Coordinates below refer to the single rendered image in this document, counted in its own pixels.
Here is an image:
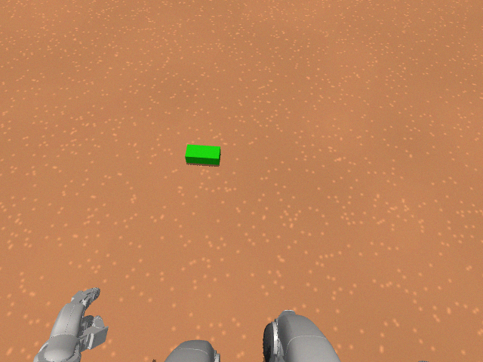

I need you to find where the left robot arm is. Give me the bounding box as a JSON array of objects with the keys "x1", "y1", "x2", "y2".
[{"x1": 33, "y1": 334, "x2": 82, "y2": 362}]

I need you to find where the carton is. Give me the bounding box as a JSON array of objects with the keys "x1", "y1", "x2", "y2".
[{"x1": 185, "y1": 144, "x2": 220, "y2": 165}]

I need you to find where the left robot hand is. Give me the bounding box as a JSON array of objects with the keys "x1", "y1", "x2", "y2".
[{"x1": 49, "y1": 287, "x2": 109, "y2": 353}]

